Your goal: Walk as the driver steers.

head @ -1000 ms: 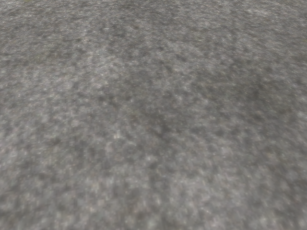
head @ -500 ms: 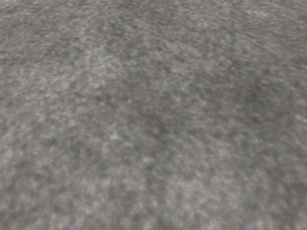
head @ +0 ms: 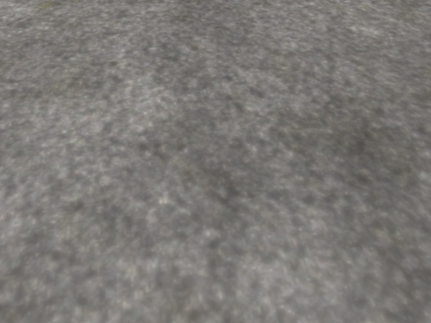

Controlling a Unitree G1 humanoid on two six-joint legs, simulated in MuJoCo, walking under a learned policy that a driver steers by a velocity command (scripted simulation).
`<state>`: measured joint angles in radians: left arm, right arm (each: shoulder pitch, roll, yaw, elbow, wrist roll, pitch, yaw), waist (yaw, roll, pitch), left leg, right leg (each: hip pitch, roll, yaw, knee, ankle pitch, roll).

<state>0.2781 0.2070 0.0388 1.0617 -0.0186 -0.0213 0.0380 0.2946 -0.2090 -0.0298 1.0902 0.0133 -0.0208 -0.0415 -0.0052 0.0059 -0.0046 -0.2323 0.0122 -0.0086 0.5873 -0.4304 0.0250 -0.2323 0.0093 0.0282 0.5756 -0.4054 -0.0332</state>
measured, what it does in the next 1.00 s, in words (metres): walks ahead: right foot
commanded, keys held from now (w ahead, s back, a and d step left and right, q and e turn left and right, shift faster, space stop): w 0.58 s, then w+q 0.42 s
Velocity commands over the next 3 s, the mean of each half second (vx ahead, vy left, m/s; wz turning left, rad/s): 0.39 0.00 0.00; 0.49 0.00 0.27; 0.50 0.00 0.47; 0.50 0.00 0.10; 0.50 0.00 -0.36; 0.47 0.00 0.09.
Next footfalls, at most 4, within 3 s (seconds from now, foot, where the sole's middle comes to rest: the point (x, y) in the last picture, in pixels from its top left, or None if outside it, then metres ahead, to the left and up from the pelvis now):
0.52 right None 0.39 -0.13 -0.77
1.10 left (183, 282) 0.68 0.14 -0.77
1.58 right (210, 199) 1.02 0.05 -0.77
2.12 left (127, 168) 1.19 0.40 -0.77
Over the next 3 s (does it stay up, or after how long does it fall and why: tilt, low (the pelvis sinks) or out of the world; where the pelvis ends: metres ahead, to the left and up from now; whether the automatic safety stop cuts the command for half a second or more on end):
stays up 1.52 0.30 0.01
